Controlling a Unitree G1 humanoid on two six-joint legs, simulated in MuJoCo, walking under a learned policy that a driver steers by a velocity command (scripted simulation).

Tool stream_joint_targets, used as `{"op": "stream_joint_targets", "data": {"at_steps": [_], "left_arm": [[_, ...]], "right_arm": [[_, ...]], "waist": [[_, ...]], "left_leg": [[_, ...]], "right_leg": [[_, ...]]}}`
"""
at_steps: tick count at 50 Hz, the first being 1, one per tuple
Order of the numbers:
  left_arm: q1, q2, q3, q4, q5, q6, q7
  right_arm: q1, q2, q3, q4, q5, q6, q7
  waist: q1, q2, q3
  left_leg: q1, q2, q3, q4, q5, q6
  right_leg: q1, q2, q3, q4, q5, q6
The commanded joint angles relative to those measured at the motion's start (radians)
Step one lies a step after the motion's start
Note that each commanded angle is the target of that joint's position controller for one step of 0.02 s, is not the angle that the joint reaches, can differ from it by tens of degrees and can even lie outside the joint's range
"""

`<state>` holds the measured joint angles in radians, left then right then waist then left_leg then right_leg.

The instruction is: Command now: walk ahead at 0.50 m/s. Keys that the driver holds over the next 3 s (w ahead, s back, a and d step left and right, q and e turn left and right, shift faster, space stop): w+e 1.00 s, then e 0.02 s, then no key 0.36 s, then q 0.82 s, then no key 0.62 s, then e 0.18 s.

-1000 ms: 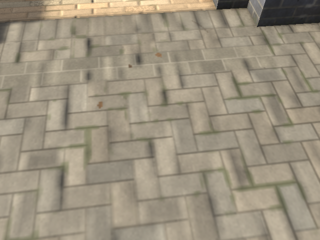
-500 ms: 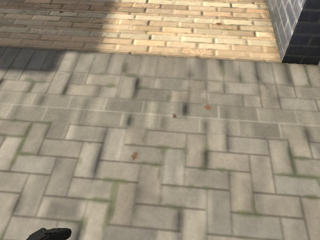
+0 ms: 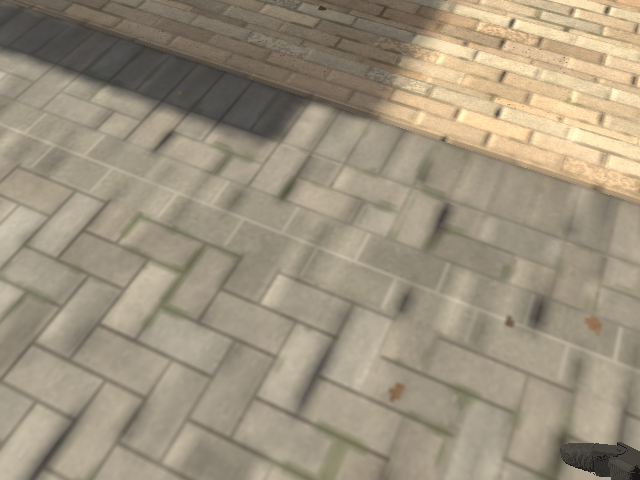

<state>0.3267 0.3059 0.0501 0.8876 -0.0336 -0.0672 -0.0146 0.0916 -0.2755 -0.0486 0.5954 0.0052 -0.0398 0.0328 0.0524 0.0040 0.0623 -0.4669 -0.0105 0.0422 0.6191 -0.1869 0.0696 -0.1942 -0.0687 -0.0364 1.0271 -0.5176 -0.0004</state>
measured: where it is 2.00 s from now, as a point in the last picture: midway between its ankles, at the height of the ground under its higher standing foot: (451, 348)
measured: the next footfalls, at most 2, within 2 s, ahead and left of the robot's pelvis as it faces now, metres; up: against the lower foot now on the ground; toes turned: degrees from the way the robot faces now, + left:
right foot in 0.48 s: +0.41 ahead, -0.17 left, +0.00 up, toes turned -16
left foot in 0.94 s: +0.75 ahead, -0.09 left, +0.00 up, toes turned -34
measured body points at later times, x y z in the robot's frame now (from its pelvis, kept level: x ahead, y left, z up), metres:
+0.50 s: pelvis +0.28 -0.06 -0.01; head +0.32 -0.07 +0.44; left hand +0.53 +0.14 -0.10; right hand +0.26 -0.35 -0.14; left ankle +0.10 +0.09 -0.69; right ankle +0.37 -0.15 -0.72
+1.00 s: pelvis +0.58 -0.12 +0.00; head +0.60 -0.13 +0.45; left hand +0.78 +0.11 -0.11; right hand +0.64 -0.44 -0.07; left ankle +0.72 -0.07 -0.72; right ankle +0.39 -0.15 -0.68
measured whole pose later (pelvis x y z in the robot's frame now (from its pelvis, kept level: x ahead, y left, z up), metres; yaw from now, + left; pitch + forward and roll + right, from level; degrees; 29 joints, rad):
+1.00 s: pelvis +0.58 -0.12 +0.00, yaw -33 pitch +2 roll +1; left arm 0.36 0.31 0.07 0.74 -0.03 -0.02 0.02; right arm 0.07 -0.27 -0.05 0.67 -0.01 -0.13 0.02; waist 0.06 -0.03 0.01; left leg -0.46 -0.04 -0.01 0.55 -0.14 0.02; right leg -0.22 0.09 0.20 0.92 -0.51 -0.04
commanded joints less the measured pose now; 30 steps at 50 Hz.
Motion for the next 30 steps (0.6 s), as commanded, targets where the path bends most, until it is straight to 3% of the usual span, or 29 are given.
{"op": "stream_joint_targets", "data": {"at_steps": [1, 2, 4, 6, 10, 13, 16, 19, 21, 22, 23, 24, 25, 26, 27, 28, 29, 30], "left_arm": [[-0.108, 0.131, 0.021, -0.118, -0.018, -0.039, -0.002], [-0.099, 0.128, 0.026, -0.109, 0.0, -0.03, 0.001], [-0.025, 0.096, 0.026, -0.08, -0.002, 0.0, 0.002], [-0.028, 0.068, 0.024, -0.077, -0.001, 0.021, 0.007], [-0.114, 0.048, 0.023, -0.104, 0.007, 0.021, 0.004], [-0.204, 0.024, 0.011, -0.132, 0.013, 0.013, -0.015], [-0.292, 0.01, 0.001, -0.177, 0.015, 0.011, -0.033], [-0.326, 0.023, 0.004, -0.221, 0.014, 0.011, -0.054], [-0.27, 0.057, 0.021, -0.229, 0.013, 0.017, -0.059], [-0.18, 0.089, 0.039, -0.215, 0.01, 0.02, -0.056], [-0.027, 0.14, 0.069, -0.182, 0.009, 0.022, -0.045], [0.112, 0.228, 0.101, -0.157, 0.009, 0.034, -0.022], [0.074, 0.309, 0.108, -0.171, 0.005, 0.025, -0.019], [0.105, 0.224, 0.086, -0.19, 0.011, 0.014, -0.022], [0.066, 0.176, 0.074, -0.189, 0.016, 0.004, -0.021], [0.002, 0.149, 0.066, -0.198, 0.011, 0.0, -0.02], [-0.06, 0.115, 0.055, -0.212, 0.012, 0.0, -0.018], [-0.09, 0.095, 0.047, -0.231, 0.026, -0.001, -0.012]], "right_arm": [[0.239, -0.155, -0.052, 0.023, -0.004, -0.023, -0.007], [0.187, -0.12, -0.043, 0.024, -0.006, -0.029, -0.006], [0.142, -0.092, -0.04, 0.031, -0.015, -0.05, -0.007], [0.131, -0.097, -0.043, 0.054, -0.019, -0.069, -0.011], [0.152, -0.105, -0.048, 0.095, -0.028, -0.075, -0.03], [0.164, -0.126, -0.052, 0.114, -0.021, -0.071, -0.039], [0.219, -0.145, -0.061, 0.151, -0.009, -0.056, -0.045], [0.23, -0.168, -0.069, 0.169, 0.005, -0.028, -0.052], [0.209, -0.199, -0.077, 0.165, 0.009, -0.011, -0.062], [0.197, -0.21, -0.079, 0.161, 0.01, -0.001, -0.067], [0.176, -0.209, -0.075, 0.157, 0.015, 0.003, -0.071], [0.197, -0.172, -0.059, 0.142, -0.003, -0.008, -0.074], [0.31, -0.02, -0.012, 0.096, -0.03, -0.039, -0.051], [0.192, -0.106, -0.021, 0.088, 0.009, -0.08, -0.033], [0.101, -0.144, -0.031, 0.059, 0.042, -0.101, -0.025], [0.083, -0.134, -0.027, 0.057, 0.028, -0.111, -0.031], [0.078, -0.141, -0.034, 0.066, 0.0, -0.11, -0.038], [0.099, -0.147, -0.04, 0.069, -0.009, -0.099, -0.038]], "waist": [[-0.134, 0.048, -0.186], [-0.099, 0.065, -0.133], [-0.048, 0.09, -0.119], [-0.032, 0.068, -0.079], [-0.051, 0.051, -0.028], [-0.086, 0.039, 0.003], [-0.123, 0.023, 0.038], [-0.116, 0.04, 0.031], [-0.069, 0.084, -0.036], [-0.015, 0.098, -0.091], [0.073, 0.079, -0.17], [0.122, -0.038, -0.263], [-0.017, -0.27, -0.353], [0.073, -0.142, -0.439], [0.078, -0.097, -0.291], [0.03, -0.011, -0.198], [-0.009, 0.007, -0.138], [-0.042, -0.017, -0.125]], "left_leg": [[0.558, 0.322, -0.417, -0.304, 0.11, 0.183], [0.456, 0.284, -0.326, -0.337, 0.159, 0.166], [0.35, 0.259, -0.236, -0.415, 0.17, 0.156], [0.307, 0.257, -0.154, -0.463, 0.226, 0.155], [0.345, 0.232, -0.015, -0.49, 0.28, 0.123], [0.366, 0.224, 0.067, -0.509, 0.28, 0.097], [0.468, 0.261, 0.102, -0.486, 0.322, 0.091], [0.581, 0.293, 0.13, -0.396, 0.516, 0.072], [0.613, 0.292, 0.154, -0.257, 0.863, 0.048], [0.601, 0.281, 0.164, -0.124, 0.985, 0.033], [0.515, 0.245, 0.185, 0.084, 0.953, 0.001], [0.276, 0.192, 0.184, 0.392, 0.603, -0.046], [-0.178, -0.038, 0.049, 0.734, -0.385, -0.111], [-0.289, -0.029, -0.154, 0.812, -0.403, -0.086], [-0.355, 0.021, -0.154, 0.773, -0.308, -0.06], [-0.323, 0.067, -0.146, 0.678, -0.224, -0.05], [-0.262, 0.094, -0.136, 0.593, -0.184, -0.058], [-0.192, 0.112, -0.143, 0.559, -0.153, -0.067]], "right_leg": [[-0.535, -0.047, 0.113, 0.236, 0.098, -0.028], [-0.494, -0.07, 0.113, 0.182, 0.158, -0.018], [-0.397, -0.089, 0.125, 0.155, 0.244, 0.0], [-0.418, -0.084, 0.135, 0.121, 0.299, 0.017], [-0.506, -0.062, 0.156, -0.065, 0.501, 0.03], [-0.479, -0.044, 0.091, -0.247, 0.627, 0.017], [-0.516, -0.034, 0.051, -0.348, 0.611, -0.01], [-0.526, -0.004, 0.0, -0.397, 0.483, -0.05], [-0.407, 0.063, -0.064, -0.389, 0.374, -0.092], [-0.289, 0.103, -0.085, -0.388, 0.333, -0.118], [-0.062, 0.142, -0.079, -0.455, 0.386, -0.156], [0.236, 0.023, 0.137, -0.487, 0.411, -0.216], [0.56, -0.223, 0.72, -0.582, 0.263, -0.421], [0.613, -0.254, 0.861, -0.709, 0.173, -0.426], [0.511, -0.228, 0.711, -0.731, 0.23, -0.374], [0.358, -0.184, 0.593, -0.73, 0.326, -0.338], [0.223, -0.145, 0.5, -0.739, 0.44, -0.315], [0.137, -0.121, 0.452, -0.76, 0.524, -0.312]]}}
Over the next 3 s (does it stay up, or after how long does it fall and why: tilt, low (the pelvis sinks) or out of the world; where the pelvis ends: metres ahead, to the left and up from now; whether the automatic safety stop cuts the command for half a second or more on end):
stays up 0.74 -0.20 0.01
